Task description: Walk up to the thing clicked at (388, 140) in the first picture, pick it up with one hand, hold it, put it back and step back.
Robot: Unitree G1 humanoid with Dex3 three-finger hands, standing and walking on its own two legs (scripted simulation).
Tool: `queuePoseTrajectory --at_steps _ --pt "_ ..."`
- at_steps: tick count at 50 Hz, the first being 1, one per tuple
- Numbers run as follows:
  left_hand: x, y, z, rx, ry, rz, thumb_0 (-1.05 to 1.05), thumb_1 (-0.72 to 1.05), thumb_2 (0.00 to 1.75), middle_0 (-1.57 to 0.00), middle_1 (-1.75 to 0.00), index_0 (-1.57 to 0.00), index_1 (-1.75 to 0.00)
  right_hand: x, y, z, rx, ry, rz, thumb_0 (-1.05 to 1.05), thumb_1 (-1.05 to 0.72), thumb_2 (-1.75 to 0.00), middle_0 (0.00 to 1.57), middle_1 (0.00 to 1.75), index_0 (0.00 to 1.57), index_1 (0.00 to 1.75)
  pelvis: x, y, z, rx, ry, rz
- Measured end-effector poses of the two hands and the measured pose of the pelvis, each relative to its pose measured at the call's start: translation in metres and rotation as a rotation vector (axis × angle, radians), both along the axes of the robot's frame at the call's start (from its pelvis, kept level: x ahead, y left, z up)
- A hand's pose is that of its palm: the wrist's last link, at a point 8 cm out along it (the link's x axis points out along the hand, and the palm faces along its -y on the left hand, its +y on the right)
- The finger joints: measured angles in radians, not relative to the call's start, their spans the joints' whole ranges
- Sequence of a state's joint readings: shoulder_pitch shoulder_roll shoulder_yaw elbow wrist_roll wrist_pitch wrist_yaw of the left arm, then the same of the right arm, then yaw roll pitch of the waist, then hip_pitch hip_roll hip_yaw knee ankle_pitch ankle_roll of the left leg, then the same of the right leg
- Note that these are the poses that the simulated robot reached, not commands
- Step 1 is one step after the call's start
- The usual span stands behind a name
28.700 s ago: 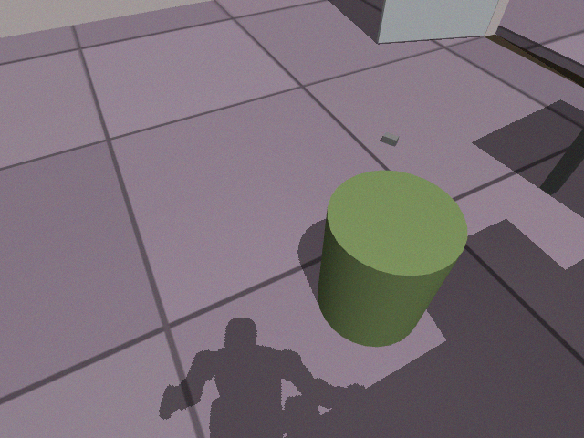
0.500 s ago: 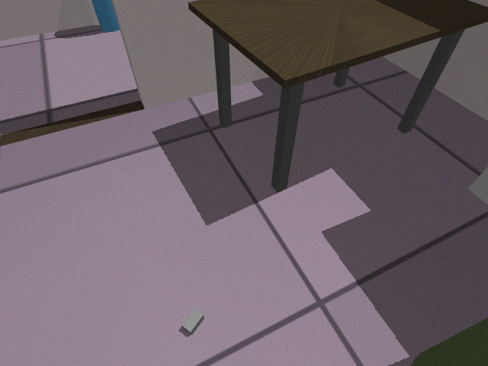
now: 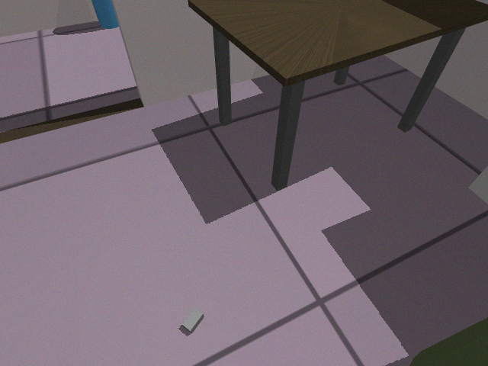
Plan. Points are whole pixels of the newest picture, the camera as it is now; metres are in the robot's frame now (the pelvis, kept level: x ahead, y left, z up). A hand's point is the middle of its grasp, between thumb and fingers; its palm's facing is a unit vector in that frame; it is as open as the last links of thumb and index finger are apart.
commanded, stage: stand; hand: left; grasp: from above
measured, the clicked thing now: (193, 320) +0.42 +0.20 -0.76
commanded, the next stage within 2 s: rise first in 0.46 s
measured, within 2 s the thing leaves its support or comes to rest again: neither
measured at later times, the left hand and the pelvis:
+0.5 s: hand out of the picture +0.07 +0.25 -0.16, palm faces -0.02 -0.94 -0.35, open 7.4 cm; pelvis +0.00 +0.00 +0.00, yaw +0 degrees
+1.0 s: hand out of the picture +0.13 +0.26 -0.20, palm faces -0.05 -0.90 -0.44, open 11.7 cm; pelvis -0.02 +0.00 -0.04, yaw -1 degrees
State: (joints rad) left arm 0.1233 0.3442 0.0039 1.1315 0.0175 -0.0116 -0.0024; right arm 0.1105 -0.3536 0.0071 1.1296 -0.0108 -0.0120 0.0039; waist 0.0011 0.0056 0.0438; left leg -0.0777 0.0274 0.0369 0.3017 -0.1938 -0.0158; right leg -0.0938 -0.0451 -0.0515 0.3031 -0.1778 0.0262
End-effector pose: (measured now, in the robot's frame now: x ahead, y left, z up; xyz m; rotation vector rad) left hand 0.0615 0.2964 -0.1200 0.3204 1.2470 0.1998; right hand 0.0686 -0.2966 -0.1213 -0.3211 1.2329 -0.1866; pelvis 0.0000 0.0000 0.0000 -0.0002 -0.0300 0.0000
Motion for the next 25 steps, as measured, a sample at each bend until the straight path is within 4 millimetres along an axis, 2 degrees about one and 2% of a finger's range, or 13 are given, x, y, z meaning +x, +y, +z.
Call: queuePoseTrajectory --at_steps 25 --pt "0.0017 0.0015 0.0003 0.001 -0.004 0.000 0.00 0.90 0.90 -0.21 -0.30 -0.21 -0.30 0.0010 0.0014 0.0004 -0.001 -0.004 0.003 0.00 -0.90 -0.90 0.20 0.30 0.20 0.30 0.0009 0.0012 0.0000 0.000 -0.002 -0.001"
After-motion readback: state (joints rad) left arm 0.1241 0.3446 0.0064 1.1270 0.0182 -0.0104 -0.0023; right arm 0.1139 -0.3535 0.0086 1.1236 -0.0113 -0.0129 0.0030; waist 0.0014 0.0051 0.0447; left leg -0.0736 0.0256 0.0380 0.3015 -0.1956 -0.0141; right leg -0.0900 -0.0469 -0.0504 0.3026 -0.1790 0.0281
